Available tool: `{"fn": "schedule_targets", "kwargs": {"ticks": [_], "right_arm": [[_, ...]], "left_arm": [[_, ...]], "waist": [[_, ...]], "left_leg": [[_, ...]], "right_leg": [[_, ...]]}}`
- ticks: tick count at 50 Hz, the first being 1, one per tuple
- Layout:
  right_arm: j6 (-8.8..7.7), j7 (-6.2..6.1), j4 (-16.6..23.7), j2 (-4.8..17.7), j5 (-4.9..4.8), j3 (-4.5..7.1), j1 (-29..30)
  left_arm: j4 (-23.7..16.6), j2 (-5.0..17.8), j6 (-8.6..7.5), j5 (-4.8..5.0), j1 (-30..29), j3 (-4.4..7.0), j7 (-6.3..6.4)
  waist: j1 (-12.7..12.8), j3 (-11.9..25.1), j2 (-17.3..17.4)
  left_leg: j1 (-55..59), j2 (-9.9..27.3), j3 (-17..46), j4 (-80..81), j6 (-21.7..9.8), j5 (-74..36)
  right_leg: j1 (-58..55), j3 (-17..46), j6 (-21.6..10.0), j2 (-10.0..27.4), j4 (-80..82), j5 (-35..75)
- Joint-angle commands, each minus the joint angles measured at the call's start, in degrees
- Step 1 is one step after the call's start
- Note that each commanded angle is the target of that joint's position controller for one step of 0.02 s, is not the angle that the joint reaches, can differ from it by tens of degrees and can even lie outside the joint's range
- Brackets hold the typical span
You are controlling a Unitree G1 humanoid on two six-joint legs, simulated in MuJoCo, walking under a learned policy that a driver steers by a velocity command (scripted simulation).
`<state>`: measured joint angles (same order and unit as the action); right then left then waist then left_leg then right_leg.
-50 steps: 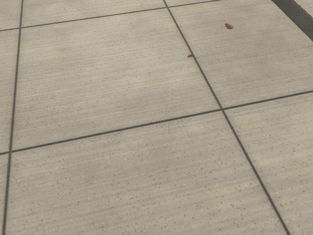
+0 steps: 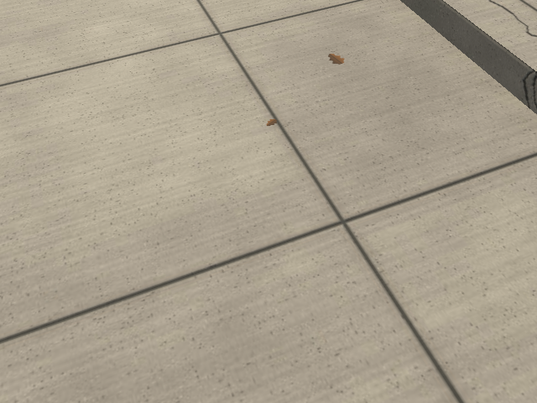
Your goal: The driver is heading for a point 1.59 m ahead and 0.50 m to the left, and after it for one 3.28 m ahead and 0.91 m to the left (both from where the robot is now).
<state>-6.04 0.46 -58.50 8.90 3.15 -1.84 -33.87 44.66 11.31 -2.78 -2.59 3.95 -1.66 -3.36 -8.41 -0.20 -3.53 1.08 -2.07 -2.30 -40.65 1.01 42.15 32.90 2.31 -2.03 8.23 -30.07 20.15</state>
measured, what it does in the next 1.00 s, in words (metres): goes down, turning left: right foot 0.15 m lower, then left foot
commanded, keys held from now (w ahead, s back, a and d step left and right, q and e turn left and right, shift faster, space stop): w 0.14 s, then w+q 0.86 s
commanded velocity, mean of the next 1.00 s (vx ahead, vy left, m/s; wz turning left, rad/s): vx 0.49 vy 0.00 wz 0.38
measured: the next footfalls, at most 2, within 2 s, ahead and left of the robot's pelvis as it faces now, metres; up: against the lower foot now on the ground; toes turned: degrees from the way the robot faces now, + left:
right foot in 0.08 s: +0.22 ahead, -0.16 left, -0.15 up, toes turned -2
left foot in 0.56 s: +0.47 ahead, +0.13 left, -0.15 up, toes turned +14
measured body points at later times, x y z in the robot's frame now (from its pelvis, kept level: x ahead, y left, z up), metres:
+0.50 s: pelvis +0.29 -0.02 -0.09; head +0.30 +0.00 +0.36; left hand +0.23 +0.24 -0.24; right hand +0.53 -0.22 -0.17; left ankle +0.44 +0.13 -0.79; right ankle +0.19 -0.16 -0.82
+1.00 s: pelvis +0.57 +0.07 -0.08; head +0.59 +0.10 +0.37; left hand +0.70 +0.38 -0.16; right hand +0.69 -0.19 -0.20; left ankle +0.44 +0.12 -0.82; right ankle +0.78 +0.02 -0.79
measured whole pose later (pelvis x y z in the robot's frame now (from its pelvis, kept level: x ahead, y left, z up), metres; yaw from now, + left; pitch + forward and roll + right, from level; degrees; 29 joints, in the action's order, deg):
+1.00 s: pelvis +0.57 +0.07 -0.08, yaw +26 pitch +3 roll +0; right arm -3.3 -1.4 -48.8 13.9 -1.6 4.9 -22.4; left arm 45.4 14.5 -6.6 0.5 -2.8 3.1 -0.5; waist -4.9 0.1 -2.6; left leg -5.0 -6.1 10.6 -22.1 -4.1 19.4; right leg 32.3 4.8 0.5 0.2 -26.2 2.7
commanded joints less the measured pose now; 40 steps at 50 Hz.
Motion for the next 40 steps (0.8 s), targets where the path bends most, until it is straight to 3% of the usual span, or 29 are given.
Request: {"fn": "schedule_targets", "kwargs": {"ticks": [1, 2, 3, 4, 5, 6, 7, 8, 9, 10, 11, 12, 13, 15, 18, 20, 24, 26, 27, 28, 29, 30, 31, 32, 33, 34, 35, 38, 40], "right_arm": [[2.16, -2.58, 1.8, 13.5, -7.35, 4.25, 3.3], [3.15, -2.98, 0.4, 12.9, -5.56, 4.43, 1.7], [3.56, -2.67, -0.3, 11.5, -4.26, 4.32, 1.3], [3.0, -2.27, -1.8, 8.1, -4.42, 3.93, -0.1], [1.89, -1.91, -2.5, 0.7, -5.47, 2.75, -7.9], [-0.4, -1.53, 0.1, 2.9, -7.62, 2.95, -10.0], [-1.08, -2.0, 5.9, 2.7, -9.93, 2.4, -2.6], [-0.92, -3.26, 8.0, 4.7, -10.15, 2.69, 8.2], [0.24, -4.26, 9.0, 6.4, -8.41, 3.0, 12.8], [1.6, -4.33, 9.0, 6.5, -6.94, 3.63, 12.2], [2.94, -3.99, 8.4, 5.7, -5.6, 3.72, 10.9], [3.9, -3.67, 8.7, 3.9, -5.21, 3.92, 10.1], [3.78, -3.75, 8.9, 4.7, -4.42, 4.49, 10.3], [3.3, -3.15, 10.3, 6.1, -4.0, 5.05, 14.1], [2.76, -1.15, 13.0, 4.8, -3.91, 4.3, 23.2], [2.83, -0.25, 14.7, 5.1, -4.38, 4.26, 27.8], [2.81, 1.02, 18.4, 5.6, -4.28, 4.54, 35.1], [2.88, 1.52, 19.5, 7.1, -4.25, 5.33, 34.0], [2.8, 1.74, 18.4, 8.7, -4.14, 6.42, 28.9], [2.98, 1.47, 15.4, 12.4, -4.63, 8.48, 18.3], [3.28, 0.5, 14.1, 20.6, -5.0, 10.96, 9.3], [3.07, 0.56, 14.0, 22.5, -5.31, 10.74, 6.7], [2.83, 0.44, 13.4, 18.3, -3.99, 9.5, 5.0], [2.53, 0.11, 13.5, 15.9, -3.58, 8.88, 8.7], [2.36, 0.19, 15.3, 14.0, -3.66, 8.17, 15.3], [2.22, 0.18, 16.6, 12.3, -3.35, 7.76, 20.1], [2.12, 0.16, 17.3, 11.6, -3.0, 7.56, 22.2], [1.6, -0.65, 16.5, 13.5, -4.07, 8.09, 19.7], [1.65, -1.62, 15.4, 13.9, -4.64, 8.32, 16.9]], "left_arm": [[-2.2, 10.2, -2.04, 9.61, -3.4, 3.89, 0.34], [1.2, 10.5, -2.75, 8.42, 3.3, 4.72, 0.09], [5.8, 11.8, -2.83, 6.86, 15.5, 6.12, 0.09], [10.4, 12.7, -2.3, 5.14, 27.7, 6.85, -0.22], [11.6, 13.2, -2.5, 2.54, 30.7, 5.7, -0.32], [11.9, 14.5, -1.48, 3.07, 31.9, 6.39, 0.02], [13.6, 18.4, -0.66, 4.35, 32.1, 7.85, 0.39], [12.7, 13.6, -0.81, 3.78, 24.9, 6.9, 0.97], [10.6, 9.5, -1.79, 2.97, 17.4, 5.21, 1.29], [9.8, 6.8, -3.63, 2.5, 10.8, 4.01, 1.42], [10.0, 5.6, -4.33, 2.3, 7.1, 3.61, 1.38], [10.5, 5.3, -4.36, 2.09, 5.6, 3.37, 1.77], [10.7, 6.9, -4.3, 1.27, 6.4, 3.88, 2.37], [12.0, 8.3, -4.6, 0.65, 10.4, 4.33, 3.95], [12.2, 10.2, -4.4, 2.41, 13.6, 5.41, 5.6], [12.8, 10.7, -3.79, 3.32, 15.7, 6.01, 5.94], [13.9, 11.3, -1.89, 3.65, 19.0, 7.07, 5.36], [13.1, 12.7, -1.04, 3.72, 17.7, 7.6, 5.15], [12.4, 13.0, -0.65, 3.67, 16.2, 7.6, 5.1], [11.7, 12.0, -0.54, 2.98, 16.3, 7.06, 5.2], [8.9, 8.9, -1.65, 1.5, 17.2, 5.76, 4.91], [7.4, 5.6, -4.58, 1.65, 17.1, 4.34, 3.62], [6.2, 10.0, -6.65, 4.15, 10.8, 5.76, 2.91], [5.0, 10.3, -7.29, 4.97, 7.0, 5.79, 2.99], [5.0, 10.3, -7.07, 3.71, 6.2, 5.96, 3.57], [5.5, 10.6, -6.12, 2.59, 7.0, 6.68, 4.22], [5.3, 10.2, -4.96, 2.52, 7.7, 6.84, 4.32], [3.5, 7.9, -3.25, 1.59, 5.2, 6.84, 4.55], [1.6, 7.0, -3.33, 1.76, -0.4, 6.53, 4.55]], "waist": [[4.5, -9.8, 1.6], [6.5, -3.6, 1.7], [11.4, 3.3, 1.5], [16.7, 7.9, -1.0], [13.9, 13.9, -14.6], [14.1, 20.7, -20.6], [14.2, 23.6, -17.4], [13.9, 12.6, -3.0], [12.3, 6.3, 3.1], [8.2, 2.3, 5.1], [5.7, -1.6, 2.6], [3.9, -6.1, -0.4], [3.8, -6.3, -2.8], [4.8, -4.6, -2.6], [7.8, -3.2, 0.6], [9.2, -4.1, 1.3], [11.5, -5.6, 3.4], [9.8, -3.4, 1.5], [6.5, 0.4, 1.1], [2.0, 6.5, 2.4], [0.2, 13.1, 12.9], [1.9, 21.8, 19.8], [-0.3, 19.2, 15.0], [0.9, 12.2, 12.7], [4.5, 7.6, 5.5], [7.6, 6.1, 5.5], [9.4, 5.2, 5.9], [10.1, 3.8, 5.4], [8.5, 2.3, 5.6]], "left_leg": [[-7.8, 12.3, 10.4, -2.2, -9.3, -32.8], [-4.8, 11.4, 8.9, -12.5, -8.1, -40.7], [-9.9, 8.9, 6.7, -26.7, -6.2, -45.0], [-24.1, 3.2, 4.3, -48.4, -2.4, -25.4], [-45.5, -1.3, 9.4, -72.6, -1.2, 9.4], [-50.8, -1.0, 14.3, -78.1, -1.9, 4.7], [-59.1, 1.5, 10.5, -74.5, -1.6, -3.9], [-62.9, 6.2, 6.7, -69.7, -2.1, -13.1], [-59.3, 7.2, 6.4, -69.2, -2.2, -17.4], [-53.5, 9.6, 11.2, -58.4, -3.3, -25.2], [-48.9, 11.2, 12.5, -52.3, -3.4, -26.1], [-43.3, 11.2, 12.4, -41.9, -2.3, -28.1], [-40.1, 10.1, 10.9, -35.3, -1.2, -31.1], [-39.4, 9.7, 11.0, -24.6, -0.3, -38.1], [-38.7, 8.9, 7.2, -9.0, -1.6, -46.8], [-39.9, 8.8, 6.3, -4.9, -2.6, -47.1], [-43.6, 7.4, 3.2, 1.0, -5.5, -39.0], [-37.4, 4.5, -0.9, 2.5, -7.5, -31.2], [-28.3, 1.5, -3.9, 4.4, -8.8, -30.9], [-12.5, -1.3, -3.7, 5.5, -10.7, -33.4], [9.2, 11.9, 20.4, 8.2, -18.0, -32.6], [22.1, 21.5, 49.7, 21.9, -25.4, -24.4], [23.6, 20.9, 47.5, 24.2, -23.0, -22.9], [16.6, 19.3, 38.7, 23.3, -20.7, -28.1], [4.5, 16.8, 31.6, 23.7, -18.6, -34.8], [-4.0, 14.7, 26.3, 24.6, -17.0, -40.6], [-9.2, 13.2, 24.2, 26.0, -16.4, -42.0], [-15.1, 11.0, 19.3, 28.0, -16.9, -47.4], [-15.2, 9.7, 17.9, 28.5, -16.0, -44.8]], "right_leg": [[-4.8, 4.0, 0.3, -0.3, 9.1, -3.3], [-12.5, 0.9, 0.3, -1.6, 10.1, 0.6], [-28.7, -3.5, 0.5, -4.0, 7.9, 2.2], [-46.5, -2.1, -1.5, -0.4, 3.6, 6.1], [-62.8, 5.5, -5.3, 6.6, -14.6, 20.0], [-62.9, 18.7, -11.6, 11.5, -10.6, 15.3], [-61.4, 36.1, -18.8, 19.6, 7.1, -32.3], [-48.5, 37.5, -17.3, 18.9, 15.0, -50.3], [-35.4, 34.5, -16.3, 18.6, 16.4, -49.3], [-22.7, 31.3, -14.4, 18.3, 16.1, -44.5], [-13.2, 25.5, -12.5, 16.2, 16.2, -41.2], [-3.9, 14.5, -9.6, 10.9, 18.3, -37.8], [-2.2, 8.9, -9.5, 7.9, 19.8, -33.5], [-5.8, 3.5, -10.1, 6.8, 19.4, -24.2], [-13.2, -1.6, -9.2, 6.8, 20.8, -22.3], [-19.1, -2.7, -8.0, 7.9, 21.6, -25.2], [-31.3, -5.7, -5.8, 9.6, 17.9, -22.9], [-32.8, -8.8, -4.3, 9.0, 11.1, -8.5], [-31.8, -11.6, -3.2, 7.3, 2.0, 3.6], [-25.8, -14.0, -1.3, 4.7, -11.8, 8.6], [-4.0, -15.4, 2.9, -0.8, -35.9, -10.5], [12.4, -3.7, 4.3, -10.8, -50.8, -50.3], [21.0, 2.9, 2.2, -8.0, -53.0, -48.8], [23.4, 1.9, 0.9, -5.6, -49.9, -44.7], [17.7, 2.0, 0.6, -3.1, -43.2, -39.6], [11.1, 2.1, 0.8, -1.4, -37.4, -37.6], [6.5, 2.3, 0.9, -0.9, -34.7, -36.8], [3.6, 0.8, 2.8, -3.1, -25.2, -30.4], [3.9, 0.8, 3.9, -4.5, -15.5, -23.0]]}}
